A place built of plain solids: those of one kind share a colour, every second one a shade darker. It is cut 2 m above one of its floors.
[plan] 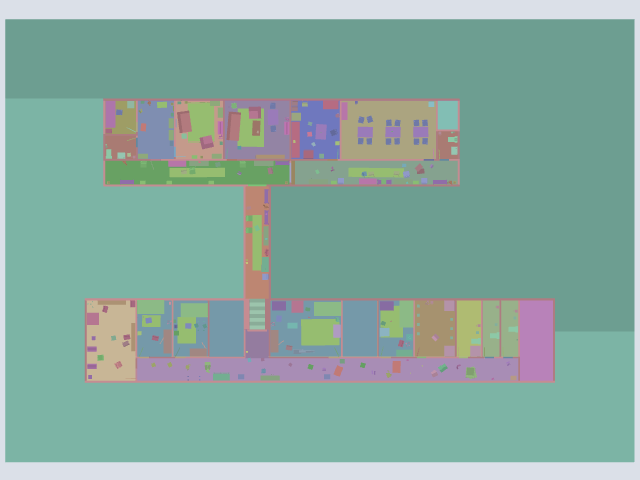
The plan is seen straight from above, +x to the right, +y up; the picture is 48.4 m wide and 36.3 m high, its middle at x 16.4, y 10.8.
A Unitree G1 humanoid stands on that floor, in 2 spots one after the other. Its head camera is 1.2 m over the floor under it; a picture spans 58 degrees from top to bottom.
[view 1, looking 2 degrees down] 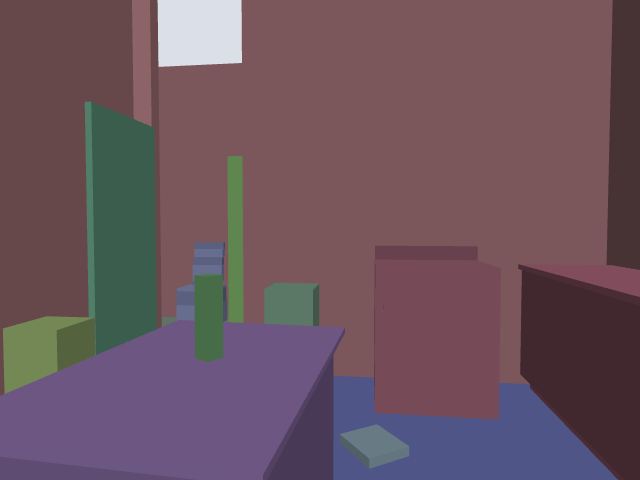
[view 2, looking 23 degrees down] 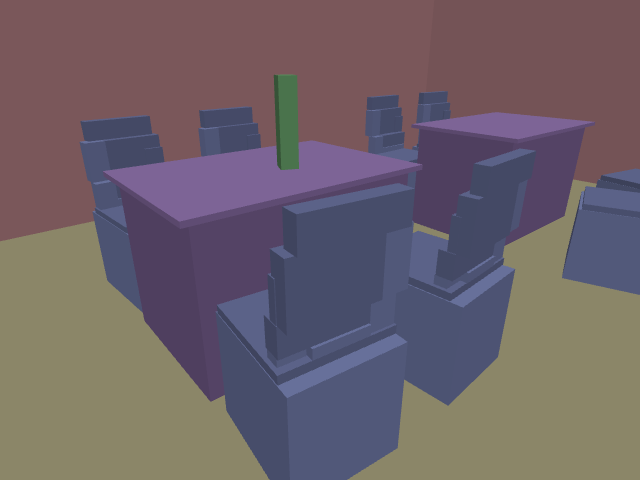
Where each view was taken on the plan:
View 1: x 15.93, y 20.32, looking -83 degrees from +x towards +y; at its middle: wall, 3.42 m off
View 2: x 22.98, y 20.52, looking -131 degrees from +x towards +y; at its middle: chair_bentwood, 0.95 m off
